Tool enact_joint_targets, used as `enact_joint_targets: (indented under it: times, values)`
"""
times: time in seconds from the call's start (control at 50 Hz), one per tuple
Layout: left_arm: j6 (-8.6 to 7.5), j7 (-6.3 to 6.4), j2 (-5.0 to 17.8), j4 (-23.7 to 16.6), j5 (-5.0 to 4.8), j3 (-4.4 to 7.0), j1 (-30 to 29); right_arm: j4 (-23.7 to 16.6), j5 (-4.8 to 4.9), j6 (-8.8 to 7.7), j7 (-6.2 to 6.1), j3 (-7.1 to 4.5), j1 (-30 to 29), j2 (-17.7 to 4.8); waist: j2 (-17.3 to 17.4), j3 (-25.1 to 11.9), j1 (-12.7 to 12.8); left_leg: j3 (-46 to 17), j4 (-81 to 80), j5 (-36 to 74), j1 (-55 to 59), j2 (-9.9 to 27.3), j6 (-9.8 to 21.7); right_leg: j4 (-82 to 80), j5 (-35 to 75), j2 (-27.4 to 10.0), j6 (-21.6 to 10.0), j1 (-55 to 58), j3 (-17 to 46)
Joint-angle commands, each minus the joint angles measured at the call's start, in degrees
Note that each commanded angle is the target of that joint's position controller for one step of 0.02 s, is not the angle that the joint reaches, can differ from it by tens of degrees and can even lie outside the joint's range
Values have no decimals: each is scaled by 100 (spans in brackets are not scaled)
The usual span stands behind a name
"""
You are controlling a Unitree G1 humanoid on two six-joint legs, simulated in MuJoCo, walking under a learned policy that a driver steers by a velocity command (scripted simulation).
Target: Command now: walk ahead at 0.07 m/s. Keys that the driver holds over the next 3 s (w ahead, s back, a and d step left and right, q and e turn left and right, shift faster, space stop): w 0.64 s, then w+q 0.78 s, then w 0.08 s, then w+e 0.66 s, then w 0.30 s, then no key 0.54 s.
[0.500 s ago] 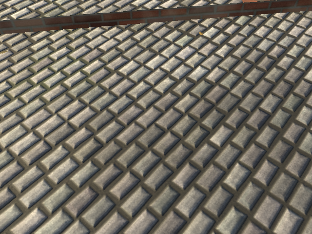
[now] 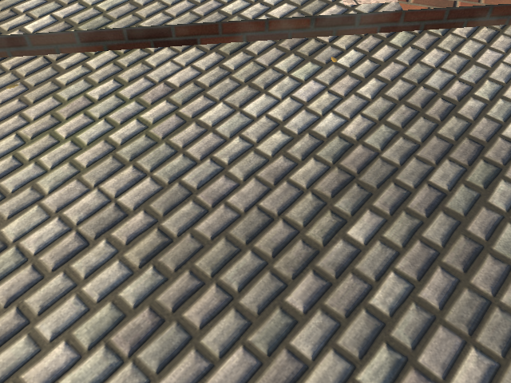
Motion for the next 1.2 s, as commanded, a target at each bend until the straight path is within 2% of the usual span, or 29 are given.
enact_joint_targets:
  times: [0.02,0.08,0.14,0.2,0.22,0.24,0.26,0.3,0.36,0.44,0.46,0.5,0.58,0.62,0.68,0.7,0.72,0.74,0.76,0.78,0.8,0.82,0.84,0.86,0.94,1.0,1.06,1.14,1.2]
  values:
    - [-9,70,954,-149,88,267,407,-186,-70,-37,-70,-265,-44,-993,-102,-60,-15,-160,-260,-627,977,59,212,-908,-565,-219,-343,-1182,265]
    - [-101,272,985,-44,252,320,761,-300,-247,-130,-238,-355,-256,-953,-410,522,232,-127,72,-1974,-279,-21,469,-1309,-1952,-887,-1127,-758,1095]
    - [-289,420,767,-146,91,182,370,-594,-271,-243,-328,-229,-586,-359,-790,552,180,232,411,-952,-628,-85,508,-1526,-1334,-1623,-1483,-87,1586]
    - [-186,365,832,-230,282,140,-7,-408,-223,-345,-257,-288,232,-505,-446,366,-259,393,112,-535,1101,-246,649,-613,-341,-894,-1150,-1024,689]
    - [-203,305,676,-248,437,93,71,-247,-253,-385,-275,-321,1024,-687,146,-30,-483,-376,55,-280,2055,95,1049,697,172,-331,-791,-1713,215]
    - [-270,210,350,-379,557,0,-20,14,-310,-402,-329,-365,2484,-991,1209,-771,-1009,-2496,-651,48,3618,1161,2010,2773,-703,454,-249,-2950,10]
    - [-435,139,170,-437,459,-21,-415,170,-472,-483,-311,-331,3517,-1016,1171,-439,-1465,-3754,-1259,601,4083,2032,2499,4855,-2005,588,-282,-4416,758]
    - [-627,224,363,-290,353,65,-486,111,-519,-516,-309,-148,2657,-538,19,314,-776,-2925,-1302,228,2906,2191,2037,5509,-942,-108,-549,-4826,1158]
    - [-388,258,-50,-108,600,-12,-349,-333,-380,-342,-370,164,1552,92,100,441,-44,-1648,-2001,-294,1133,1499,1572,4090,104,-628,-611,-3484,791]
    - [-194,87,-364,-323,388,-161,-926,-246,-428,-312,-299,40,1873,-410,257,348,-239,-559,-2198,87,-42,902,1431,2147,744,-252,-188,-2148,-145]
    - [-236,38,-424,-276,472,-189,-563,-245,-657,-336,-257,30,1971,-411,298,266,-124,-491,-1863,453,-386,946,1413,2738,1734,-287,-280,-1733,17]
    - [-288,91,-236,-390,453,-158,-743,-53,-681,-450,-302,72,2265,-215,153,360,-222,-793,-1195,331,1172,1200,1403,1846,3216,-741,-265,-3496,997]
    - [-217,199,-460,-432,435,-276,-1871,424,-455,-255,-378,184,3767,137,9,513,-1048,-820,-366,-349,2269,1065,1244,-135,4009,-746,-118,-4549,401]
    - [-143,118,-568,-495,403,-363,-2055,379,-613,-139,-159,243,3605,176,239,774,-931,-856,-589,-1110,222,1031,1244,356,4196,-647,-261,-2702,169]
    - [-100,141,-79,-490,467,-286,-1984,233,-435,-197,-73,125,3108,-239,-93,952,-676,-1154,-232,-1112,433,1132,1120,98,3297,-729,-326,-2392,378]
    - [-316,203,469,-402,-677,92,-1755,216,422,-24,-354,-157,2657,-695,-171,1217,-300,-1175,735,290,538,1056,892,-263,2765,-589,-297,-2343,900]
    - [-470,217,600,-89,-711,154,-886,267,328,79,-475,-149,2797,-766,-388,285,46,-910,1943,1222,945,894,741,-426,3320,-414,-295,-1433,569]
    - [-536,213,577,272,-520,221,126,325,188,94,-525,-105,2951,-555,-312,-527,399,-712,3284,1245,491,616,510,-164,3931,-347,-209,47,215]
    - [-508,177,654,669,-329,275,1319,443,128,71,-532,-17,3273,3,-680,-1338,728,-565,5245,-1248,-1104,149,168,855,4976,-921,-328,2172,508]
    - [-460,148,728,778,-107,239,1655,572,262,-63,-519,92,4160,588,-1941,-2132,519,-956,7592,-3718,-2828,-258,-29,2117,6554,-1791,-755,3646,1460]
    - [-323,114,969,880,-149,363,1995,331,481,-259,-491,68,4368,410,-2479,-3011,665,-1294,8246,-3312,-3175,-198,-35,1190,5325,-2280,-1396,3733,2787]
    - [-231,134,1069,1133,-208,442,1934,-86,684,-279,-554,71,3511,453,-1872,-2730,661,-840,8434,-2651,-3890,50,-159,-229,1584,-2847,-1918,3092,3911]
    - [-249,201,574,998,-183,308,1079,-339,630,-236,-679,13,2494,246,-467,-1441,599,-440,8138,-1908,-4125,364,-186,-879,723,-2554,-1635,1677,3524]
    - [-385,227,166,736,-98,152,163,-445,444,-129,-742,-42,2136,129,188,-789,314,-496,7686,-1129,-3626,594,-91,-941,1039,-2468,-1610,250,2820]
    - [-625,255,-197,927,0,50,-639,-544,264,223,-664,-150,2124,465,-610,283,-348,-863,5073,-139,-2492,900,194,-1396,1825,-1489,-844,-2026,590]
    - [-616,504,156,1031,92,130,-345,-863,82,127,-518,-181,1473,397,-540,159,-270,-662,2939,946,-2142,744,87,-1434,2582,-1256,-966,-1739,-112]
    - [-543,637,521,1047,-63,287,-156,-1184,93,127,-304,-155,673,352,-184,84,-45,-328,2028,1293,-2161,676,226,-1564,2904,-1543,-1013,-1035,-272]
    - [-334,655,504,1201,-185,387,374,-1597,109,158,-144,-187,-182,245,89,224,219,-102,1410,797,-2740,578,520,-1167,3097,-1718,-793,285,-573]
    - [-209,631,774,1078,-158,478,272,-1678,98,172,-85,-332,50,-25,-241,-268,-50,623,1196,-122,-1460,-82,784,140,5590,-1525,-582,434,-1013]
